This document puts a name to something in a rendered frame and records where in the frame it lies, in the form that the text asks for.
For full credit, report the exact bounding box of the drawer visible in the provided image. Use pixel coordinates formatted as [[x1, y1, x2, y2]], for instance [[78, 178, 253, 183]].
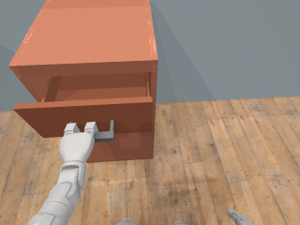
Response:
[[13, 72, 153, 138]]

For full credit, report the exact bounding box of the robot right hand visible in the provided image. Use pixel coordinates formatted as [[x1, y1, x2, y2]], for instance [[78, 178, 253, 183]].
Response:
[[227, 209, 253, 225]]

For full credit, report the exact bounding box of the robot left shin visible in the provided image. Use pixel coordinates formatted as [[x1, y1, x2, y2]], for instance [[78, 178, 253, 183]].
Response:
[[123, 218, 132, 223]]

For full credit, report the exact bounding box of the cabinet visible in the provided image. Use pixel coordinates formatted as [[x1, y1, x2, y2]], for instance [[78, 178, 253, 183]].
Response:
[[8, 0, 158, 163]]

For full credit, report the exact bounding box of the robot left hand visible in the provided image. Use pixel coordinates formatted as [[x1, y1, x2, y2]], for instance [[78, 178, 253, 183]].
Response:
[[59, 122, 98, 164]]

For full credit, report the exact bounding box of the left robot forearm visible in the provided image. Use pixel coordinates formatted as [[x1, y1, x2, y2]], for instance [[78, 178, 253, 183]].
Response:
[[27, 160, 87, 225]]

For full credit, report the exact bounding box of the handle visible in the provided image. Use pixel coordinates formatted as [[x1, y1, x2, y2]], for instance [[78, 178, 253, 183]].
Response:
[[69, 120, 115, 143]]

